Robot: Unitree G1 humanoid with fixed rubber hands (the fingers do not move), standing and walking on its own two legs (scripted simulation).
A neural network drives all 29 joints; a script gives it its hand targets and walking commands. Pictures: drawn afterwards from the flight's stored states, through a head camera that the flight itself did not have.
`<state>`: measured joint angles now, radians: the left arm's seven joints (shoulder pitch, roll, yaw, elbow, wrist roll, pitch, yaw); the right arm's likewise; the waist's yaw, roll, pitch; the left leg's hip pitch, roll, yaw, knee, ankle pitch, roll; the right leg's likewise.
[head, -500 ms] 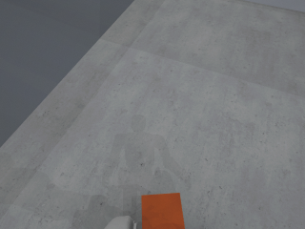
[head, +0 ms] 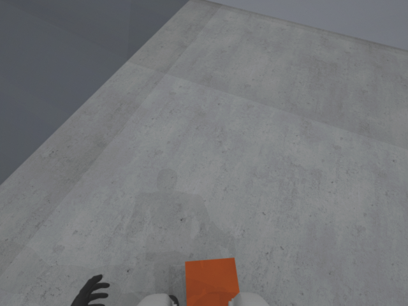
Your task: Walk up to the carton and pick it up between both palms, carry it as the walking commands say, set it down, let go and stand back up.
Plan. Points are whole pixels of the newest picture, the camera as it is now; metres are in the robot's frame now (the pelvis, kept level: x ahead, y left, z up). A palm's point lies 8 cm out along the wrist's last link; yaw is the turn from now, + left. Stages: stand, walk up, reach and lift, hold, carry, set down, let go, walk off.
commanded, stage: walk up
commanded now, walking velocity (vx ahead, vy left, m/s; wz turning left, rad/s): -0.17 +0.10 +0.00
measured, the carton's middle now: (209, 288) +0.22 -0.05 -0.64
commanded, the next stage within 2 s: none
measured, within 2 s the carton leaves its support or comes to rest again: neither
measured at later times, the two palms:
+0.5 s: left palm out of the picture -0.08 +0.27 -0.15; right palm out of the picture -0.10 -0.25 -0.14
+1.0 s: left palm out of the picture -0.25 +0.28 -0.13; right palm out of the picture -0.20 -0.24 -0.12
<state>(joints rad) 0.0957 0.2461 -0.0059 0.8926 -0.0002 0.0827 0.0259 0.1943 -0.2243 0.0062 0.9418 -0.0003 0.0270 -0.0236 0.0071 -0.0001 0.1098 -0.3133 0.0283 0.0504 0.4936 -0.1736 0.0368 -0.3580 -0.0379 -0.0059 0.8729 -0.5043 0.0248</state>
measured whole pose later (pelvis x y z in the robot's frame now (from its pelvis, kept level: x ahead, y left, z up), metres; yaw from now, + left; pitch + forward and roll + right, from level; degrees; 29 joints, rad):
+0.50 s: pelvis -0.15 +0.02 -0.02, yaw +1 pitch -5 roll -1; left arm 0.15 0.23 -0.01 0.95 0.00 0.08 0.03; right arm 0.24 -0.29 0.01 0.94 0.00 0.08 0.00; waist 0.01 0.01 0.11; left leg -0.26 0.01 0.04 0.66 -0.34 0.02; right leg -0.43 -0.08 0.01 0.59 -0.26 0.04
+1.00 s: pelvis -0.24 +0.02 +0.01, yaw +0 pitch -2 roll +0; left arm 0.29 0.25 -0.01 1.09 0.00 0.05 0.00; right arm 0.25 -0.26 0.01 0.95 0.00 0.04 -0.01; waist 0.01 -0.01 0.05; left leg -0.43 0.00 0.06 0.74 -0.36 0.02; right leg -0.15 0.01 0.00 0.41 -0.26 0.00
